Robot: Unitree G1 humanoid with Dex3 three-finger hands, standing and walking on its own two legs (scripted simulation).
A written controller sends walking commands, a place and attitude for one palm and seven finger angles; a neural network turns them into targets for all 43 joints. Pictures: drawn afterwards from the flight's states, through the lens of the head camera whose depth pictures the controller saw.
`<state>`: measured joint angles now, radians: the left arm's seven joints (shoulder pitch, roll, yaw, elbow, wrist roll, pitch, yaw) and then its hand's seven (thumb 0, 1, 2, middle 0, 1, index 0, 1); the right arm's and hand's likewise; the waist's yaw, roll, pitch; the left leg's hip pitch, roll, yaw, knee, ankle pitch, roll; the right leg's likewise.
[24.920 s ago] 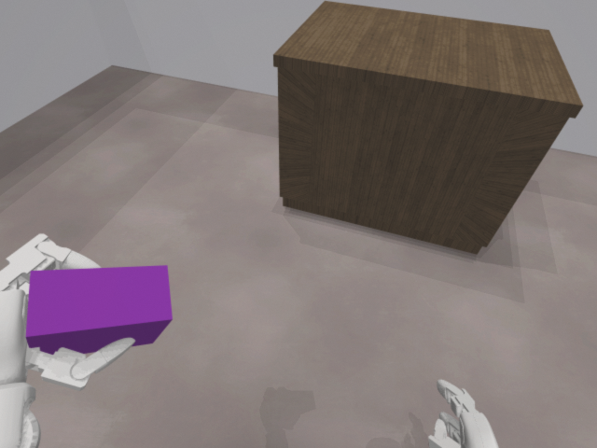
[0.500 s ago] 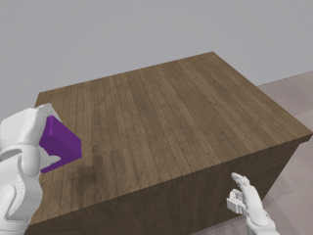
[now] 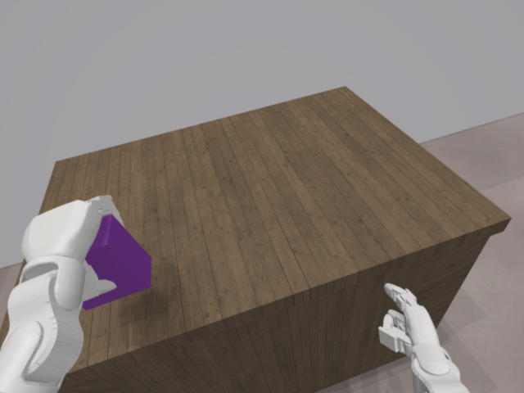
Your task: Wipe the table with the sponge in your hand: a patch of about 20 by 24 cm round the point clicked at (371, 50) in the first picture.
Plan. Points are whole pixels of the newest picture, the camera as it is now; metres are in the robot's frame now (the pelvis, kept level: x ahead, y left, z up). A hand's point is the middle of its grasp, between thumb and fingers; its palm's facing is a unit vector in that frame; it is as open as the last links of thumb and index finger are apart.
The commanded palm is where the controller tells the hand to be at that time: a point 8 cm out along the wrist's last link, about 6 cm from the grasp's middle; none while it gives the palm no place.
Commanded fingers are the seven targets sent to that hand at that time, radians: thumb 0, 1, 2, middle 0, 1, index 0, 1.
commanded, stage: move the sponge above the wiping area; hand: left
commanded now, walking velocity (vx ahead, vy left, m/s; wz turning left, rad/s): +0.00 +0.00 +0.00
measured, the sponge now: (106, 270) +0.23 +0.28 +0.10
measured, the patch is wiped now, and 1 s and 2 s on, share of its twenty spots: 0.00 0.00 0.00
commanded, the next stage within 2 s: none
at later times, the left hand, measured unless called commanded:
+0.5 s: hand (105, 259) +0.24 +0.27 +0.13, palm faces +0.06 -0.10 -0.99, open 10.0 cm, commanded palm +0.20 +0.28 +0.21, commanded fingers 0.00 0.10 1.30 -1.20 -1.60 -1.20 -1.60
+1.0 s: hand (101, 256) +0.24 +0.28 +0.13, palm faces +0.11 -0.07 -0.99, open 10.0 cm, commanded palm +0.20 +0.28 +0.20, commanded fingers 0.00 0.10 1.30 -1.20 -1.60 -1.20 -1.60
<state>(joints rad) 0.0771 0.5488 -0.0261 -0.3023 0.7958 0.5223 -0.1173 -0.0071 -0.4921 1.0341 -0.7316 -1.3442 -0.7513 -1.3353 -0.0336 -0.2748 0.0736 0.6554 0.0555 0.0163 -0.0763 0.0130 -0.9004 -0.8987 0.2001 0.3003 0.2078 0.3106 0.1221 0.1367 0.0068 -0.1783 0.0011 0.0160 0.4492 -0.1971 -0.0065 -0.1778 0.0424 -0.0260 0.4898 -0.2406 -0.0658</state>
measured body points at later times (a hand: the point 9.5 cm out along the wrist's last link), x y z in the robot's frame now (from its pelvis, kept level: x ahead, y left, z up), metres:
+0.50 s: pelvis +0.00 +0.01 +0.00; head -0.01 -0.05 +0.45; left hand +0.23 +0.27 +0.18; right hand +0.27 -0.18 -0.07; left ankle +0.03 +0.13 -0.74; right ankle +0.02 -0.08 -0.74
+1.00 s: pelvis +0.01 +0.01 +0.00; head -0.02 -0.04 +0.45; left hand +0.23 +0.28 +0.18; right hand +0.27 -0.18 -0.07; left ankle +0.03 +0.13 -0.74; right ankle +0.02 -0.08 -0.74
